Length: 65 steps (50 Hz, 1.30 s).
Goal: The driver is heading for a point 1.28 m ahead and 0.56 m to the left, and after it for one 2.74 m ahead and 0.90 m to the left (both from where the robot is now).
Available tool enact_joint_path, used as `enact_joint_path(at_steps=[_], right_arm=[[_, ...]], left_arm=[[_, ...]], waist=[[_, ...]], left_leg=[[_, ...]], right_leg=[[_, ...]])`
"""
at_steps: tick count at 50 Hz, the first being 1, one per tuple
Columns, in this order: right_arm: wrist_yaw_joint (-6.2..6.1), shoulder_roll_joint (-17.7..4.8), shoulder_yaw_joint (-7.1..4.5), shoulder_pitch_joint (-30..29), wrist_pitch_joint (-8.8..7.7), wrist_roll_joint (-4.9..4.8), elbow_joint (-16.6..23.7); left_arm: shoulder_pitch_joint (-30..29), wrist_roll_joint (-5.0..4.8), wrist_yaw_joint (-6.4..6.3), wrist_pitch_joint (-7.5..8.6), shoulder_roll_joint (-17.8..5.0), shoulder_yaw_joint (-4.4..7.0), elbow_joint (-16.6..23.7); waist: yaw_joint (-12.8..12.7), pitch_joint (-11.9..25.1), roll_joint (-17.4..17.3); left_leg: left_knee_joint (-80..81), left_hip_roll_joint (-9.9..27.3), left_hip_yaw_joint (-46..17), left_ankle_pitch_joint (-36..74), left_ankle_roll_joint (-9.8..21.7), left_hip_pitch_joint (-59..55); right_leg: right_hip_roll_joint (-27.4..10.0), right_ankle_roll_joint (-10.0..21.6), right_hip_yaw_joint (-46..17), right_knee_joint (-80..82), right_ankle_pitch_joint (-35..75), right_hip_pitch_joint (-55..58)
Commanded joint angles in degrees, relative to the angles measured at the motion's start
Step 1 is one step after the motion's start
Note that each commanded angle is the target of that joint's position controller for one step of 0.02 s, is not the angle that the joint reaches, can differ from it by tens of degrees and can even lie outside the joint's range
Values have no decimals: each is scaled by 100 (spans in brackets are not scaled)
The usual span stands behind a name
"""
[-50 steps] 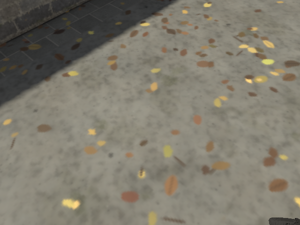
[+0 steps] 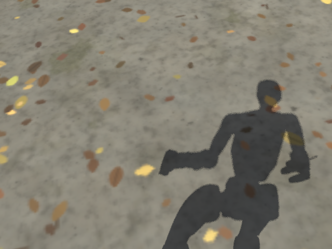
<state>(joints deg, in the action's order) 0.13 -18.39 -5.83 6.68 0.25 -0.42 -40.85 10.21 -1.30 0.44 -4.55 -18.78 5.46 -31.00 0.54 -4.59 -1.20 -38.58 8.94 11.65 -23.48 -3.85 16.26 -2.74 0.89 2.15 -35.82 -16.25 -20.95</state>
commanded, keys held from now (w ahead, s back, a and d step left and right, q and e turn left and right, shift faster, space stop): q+shift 0.20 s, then w+q+shift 0.80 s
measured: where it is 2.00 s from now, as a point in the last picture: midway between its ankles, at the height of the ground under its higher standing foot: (9, 117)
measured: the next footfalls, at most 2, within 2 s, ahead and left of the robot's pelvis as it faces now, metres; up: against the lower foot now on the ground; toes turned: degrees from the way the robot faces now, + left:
left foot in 0.70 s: +0.31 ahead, +0.24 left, +0.00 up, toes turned +29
right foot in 1.18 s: +0.77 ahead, +0.44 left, +0.00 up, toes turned +48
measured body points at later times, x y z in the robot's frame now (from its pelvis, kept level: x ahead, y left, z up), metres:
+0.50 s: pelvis +0.09 +0.01 +0.02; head +0.10 +0.02 +0.47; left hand +0.10 +0.30 -0.10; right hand +0.29 -0.24 -0.08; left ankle +0.14 +0.18 -0.65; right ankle +0.01 -0.11 -0.72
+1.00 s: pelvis +0.39 +0.26 +0.01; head +0.40 +0.30 +0.46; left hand +0.43 +0.58 -0.07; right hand +0.55 +0.02 -0.10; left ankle +0.27 +0.22 -0.72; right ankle +0.64 +0.20 -0.65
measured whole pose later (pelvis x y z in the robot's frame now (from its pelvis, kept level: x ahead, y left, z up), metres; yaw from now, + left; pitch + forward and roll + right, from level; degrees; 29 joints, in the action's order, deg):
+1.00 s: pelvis +0.39 +0.26 +0.01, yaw +39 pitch +2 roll -1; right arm 1.0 -16.7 -3.3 27.6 -2.6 0.0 -45.1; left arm 3.5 3.6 2.1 2.0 -15.9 0.0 -36.0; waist 4.6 -1.1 1.8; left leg -18.4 -9.9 -8.8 -18.6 9.6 0.5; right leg -7.7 -4.2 -2.4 -52.5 -6.3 -44.3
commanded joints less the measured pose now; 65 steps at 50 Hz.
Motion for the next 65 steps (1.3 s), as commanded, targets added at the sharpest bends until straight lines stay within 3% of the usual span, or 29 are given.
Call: enact_joint_path(at_steps=[1,2,4,7,10,12,15,21,22,26,30,33,34,35,36,37,40,42,45,53,56,57,58,59,60,61,63,64,65], right_arm=[[-8,-386,-22,-338,-105,152,628],[-57,-632,-70,-519,-64,-38,578],[-130,-517,-30,-209,15,-7,296],[-49,-336,29,420,124,-57,-89],[-65,-428,54,46,174,-97,141],[-21,-570,40,-77,169,-165,311],[18,-578,-16,-174,79,-201,446],[149,-197,16,-9,-100,-215,474],[386,-244,12,-184,122,435,447],[661,-174,72,-572,211,201,693],[639,-243,148,-925,193,210,807],[426,-462,74,96,164,106,554],[319,-603,-38,1269,87,53,230],[212,-1073,-252,2594,58,119,-252],[137,-2012,-420,1962,146,94,-161],[164,-2080,-429,1780,125,98,232],[51,-1279,-198,1480,-61,166,27],[44,-960,-63,1091,-199,92,147],[77,-816,0,1402,-351,28,83],[-18,-956,-43,2205,-440,-19,-291],[-87,-1125,-18,1949,-547,-22,-459],[-77,-1335,-60,1825,-554,128,-491],[-70,-1356,-81,1503,-511,274,-500],[-88,-985,2,1324,-536,367,-509],[34,13,237,2213,-555,35,-218],[48,-307,325,1978,-649,169,-275],[84,-570,348,948,-633,320,-90],[100,-545,367,421,-617,407,90],[138,-387,434,373,-566,472,293]], left_arm=[[811,291,-63,297,-1486,403,426],[702,312,-22,416,-1144,266,320],[165,138,-95,465,-526,38,146],[-253,305,-176,546,-42,-209,-31],[-347,370,-260,553,-375,-98,-114],[238,235,-277,526,-775,77,-285],[497,151,-276,695,-622,74,-514],[501,177,-241,987,-462,141,-708],[880,461,-120,952,-391,56,-881],[868,431,-87,1022,-540,94,-1015],[1075,438,-95,965,-693,130,-1235],[1025,360,-48,826,-1047,174,-1338],[821,259,5,748,-1218,194,-1274],[739,294,52,748,-1013,101,-1149],[612,304,143,872,-38,-126,-570],[10,467,138,981,-410,-143,-204],[172,476,45,1050,-421,-222,-420],[480,567,55,847,-404,-260,-548],[-84,566,110,663,-321,-316,-412],[-1940,367,198,807,-164,-502,234],[-928,365,115,870,-362,-413,-119],[-25,279,20,860,-685,-266,-372],[1295,197,-100,822,-890,-143,-741],[2455,244,-232,800,-1141,-16,-1047],[2368,459,-198,852,-1752,147,-1147],[1769,301,-28,814,-1163,74,-1120],[1058,234,81,868,-481,-35,-1168],[1250,245,75,880,-273,-108,-1368],[1349,253,38,901,-200,-159,-1567]], waist=[[-556,1875,1798],[-557,1627,1206],[-213,1271,835],[82,1222,914],[-115,767,929],[-464,706,955],[-495,193,776],[-338,117,507],[-448,91,228],[-349,-213,715],[-346,-432,640],[303,306,677],[967,919,500],[1487,1523,-26],[713,1485,-2132],[818,1800,-954],[144,530,162],[-183,430,-48],[-99,23,146],[534,-12,-273],[61,662,-345],[-430,1128,-503],[-1205,1578,-497],[-1671,1945,-233],[-753,2453,2280],[-692,2198,1824],[-406,1063,175],[-399,652,-121],[-136,465,190]], left_leg=[[-3393,-653,-1095,-1757,-119,2576],[-3589,-480,-1226,-1247,13,2501],[-3097,-263,-1289,-394,98,2263],[-2633,-380,-1256,510,-60,1096],[-1741,-481,-1298,519,-126,1118],[-1829,-382,-1230,496,-55,1889],[-1978,-247,-1589,582,139,3240],[-2202,28,-1481,1218,212,3706],[-2188,-226,-1015,1206,235,3466],[-1650,-31,-920,1607,528,3239],[-1014,-113,-511,1058,1005,2989],[-809,-1043,185,34,1480,1014],[-489,-1441,199,244,1628,-571],[-138,-1427,-614,-137,1715,-2555],[1704,-45,-4172,-2439,2165,-3401],[2665,512,-6013,-2613,2359,-3412],[2398,164,-4289,-436,2015,-1560],[2552,-303,-3667,42,2018,-650],[2862,-594,-3352,613,2099,-261],[2668,-582,-3471,4442,1777,-1329],[2167,-453,-3058,6788,1394,-1783],[1234,-360,-2974,7705,1300,-2019],[-274,-457,-2658,7793,1241,-1800],[-2287,-748,-2385,6518,1185,-819],[-4934,-2039,-2099,935,759,1425],[-4919,-1935,-2198,112,938,2051],[-4404,-1208,-2028,756,949,2172],[-3976,-1039,-1928,742,918,2086],[-3681,-951,-1936,634,798,2052]], right_leg=[[-2258,2115,-3256,1278,4393,2432],[-1945,1870,-2496,1375,3813,2185],[-1362,1204,-1602,1356,2919,1785],[-1032,1034,-607,1561,3074,1139],[-1139,1051,-404,1736,2425,1176],[-1601,1233,-1090,2412,-464,1706],[-2040,1157,-1753,2969,-2040,2438],[-1841,844,-409,3128,-1154,2752],[-1682,722,20,3155,-1206,2501],[-1732,522,631,3244,-1125,2223],[-1768,454,1252,3117,-436,2699],[-1610,363,1826,1178,4243,2651],[-1556,328,1885,-495,5366,2029],[-1311,105,1727,-2620,3924,490],[-29,-325,1076,-4612,-1288,-2144],[194,-411,-358,-5207,-1116,-2867],[-571,-235,-527,-4190,-69,-2385],[-663,-325,-556,-3769,84,-1725],[-630,-493,-331,-2972,298,-1963],[175,-313,-84,-93,2044,-1684],[584,101,155,484,2127,235],[696,234,140,291,1516,981],[608,345,271,468,1114,2035],[51,503,-313,12,-174,3297],[-1605,1622,-4023,856,-1566,4538],[-1530,1734,-5739,1982,-1835,4120],[-1126,1672,-4303,1979,-1167,2706],[-792,1465,-3672,2056,-610,2084],[-609,1472,-3432,2097,-364,1669]])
